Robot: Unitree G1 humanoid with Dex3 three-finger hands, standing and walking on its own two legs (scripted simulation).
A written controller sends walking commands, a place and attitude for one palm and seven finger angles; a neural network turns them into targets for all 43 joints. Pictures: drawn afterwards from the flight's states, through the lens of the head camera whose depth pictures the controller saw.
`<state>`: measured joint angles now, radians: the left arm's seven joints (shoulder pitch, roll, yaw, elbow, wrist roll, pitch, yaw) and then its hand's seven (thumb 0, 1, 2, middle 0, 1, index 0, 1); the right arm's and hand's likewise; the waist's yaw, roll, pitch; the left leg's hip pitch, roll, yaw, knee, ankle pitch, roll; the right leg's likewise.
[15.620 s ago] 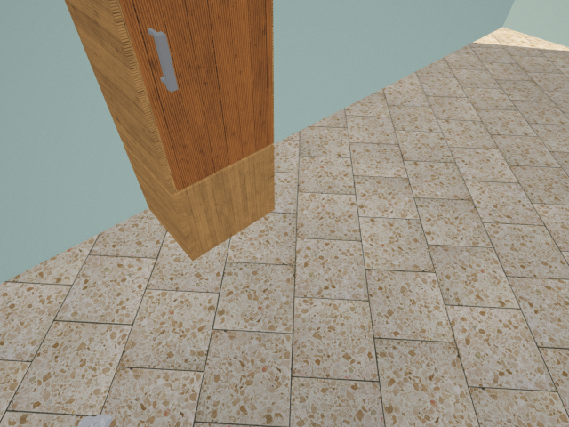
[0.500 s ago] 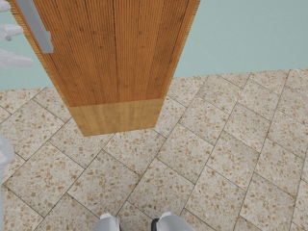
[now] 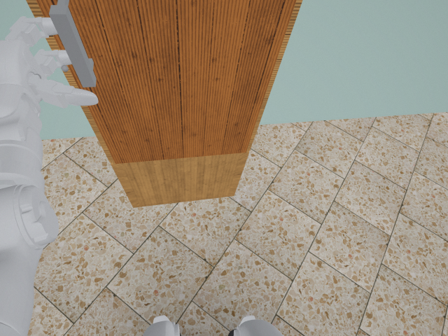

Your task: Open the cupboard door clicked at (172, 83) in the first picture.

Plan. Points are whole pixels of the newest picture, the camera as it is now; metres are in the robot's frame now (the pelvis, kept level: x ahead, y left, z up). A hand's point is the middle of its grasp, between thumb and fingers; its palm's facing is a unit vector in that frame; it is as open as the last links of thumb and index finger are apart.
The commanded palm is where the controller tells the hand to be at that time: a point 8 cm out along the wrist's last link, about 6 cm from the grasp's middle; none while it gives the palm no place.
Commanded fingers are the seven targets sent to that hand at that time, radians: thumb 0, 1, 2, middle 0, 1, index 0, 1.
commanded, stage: slide the fingers in behind the handle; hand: left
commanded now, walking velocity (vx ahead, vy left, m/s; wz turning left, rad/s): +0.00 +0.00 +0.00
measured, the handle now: (77, 42) +0.59 +0.19 +0.14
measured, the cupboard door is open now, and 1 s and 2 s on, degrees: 0 0 0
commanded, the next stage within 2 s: close the thumb around the handle in 0.94 s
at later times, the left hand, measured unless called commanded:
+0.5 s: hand (91, 66) +0.54 +0.17 +0.13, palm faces +0.04 -1.00 +0.01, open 14.0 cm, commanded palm +0.51 +0.21 +0.13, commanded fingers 0.00 -0.50 0.30 -0.30 -1.20 -0.30 -1.20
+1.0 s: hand (92, 67) +0.53 +0.17 +0.13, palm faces +0.06 -1.00 +0.00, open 14.0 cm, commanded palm +0.51 +0.21 +0.13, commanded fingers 0.00 -0.50 0.30 -0.30 -1.20 -0.30 -1.20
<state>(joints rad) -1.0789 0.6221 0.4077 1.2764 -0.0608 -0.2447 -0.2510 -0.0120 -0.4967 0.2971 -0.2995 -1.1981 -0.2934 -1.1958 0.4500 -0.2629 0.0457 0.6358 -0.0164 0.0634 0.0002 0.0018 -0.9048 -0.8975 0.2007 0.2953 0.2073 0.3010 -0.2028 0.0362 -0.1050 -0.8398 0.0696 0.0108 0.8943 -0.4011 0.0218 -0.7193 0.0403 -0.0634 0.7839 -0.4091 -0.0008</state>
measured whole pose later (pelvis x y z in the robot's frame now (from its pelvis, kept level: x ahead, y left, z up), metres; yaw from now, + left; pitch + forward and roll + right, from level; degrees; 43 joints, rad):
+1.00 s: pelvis +0.00 -0.02 +0.00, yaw +0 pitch +19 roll -3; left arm -1.07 0.56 0.40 1.27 -0.05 -0.27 -0.17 -0.01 -0.50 0.30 -0.30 -1.20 -0.30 -1.20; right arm 0.46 -0.27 0.03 0.65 -0.02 0.04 0.01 0.00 -0.91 -0.90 0.20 0.30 0.21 0.30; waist -0.21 0.04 -0.10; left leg -0.81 0.07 0.01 0.86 -0.38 0.00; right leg -0.71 0.05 -0.06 0.78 -0.41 -0.02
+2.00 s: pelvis -0.01 -0.01 +0.00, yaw +0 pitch +19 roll -3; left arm -1.07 0.58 0.40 1.27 -0.05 -0.27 -0.17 0.01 0.73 0.82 -0.36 -1.35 -0.37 -1.34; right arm 0.47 -0.27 0.03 0.64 -0.02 0.04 0.00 0.00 -0.91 -0.90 0.20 0.30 0.21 0.30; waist -0.22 0.04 -0.10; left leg -0.83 0.08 0.01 0.87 -0.38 0.01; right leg -0.73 0.05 -0.05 0.79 -0.40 -0.02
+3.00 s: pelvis -0.02 -0.03 +0.01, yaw +1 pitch +14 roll -1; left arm -0.90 0.24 0.36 1.12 0.03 -0.32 0.46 -0.01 0.75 0.83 -0.36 -1.35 -0.35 -1.35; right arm 0.46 -0.25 -0.03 0.76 -0.07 0.02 0.02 0.01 -0.91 -0.90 0.20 0.29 0.20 0.30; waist -0.15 0.04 -0.12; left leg -0.71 0.06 0.00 0.79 -0.33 -0.02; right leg -0.63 0.04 -0.07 0.77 -0.38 -0.04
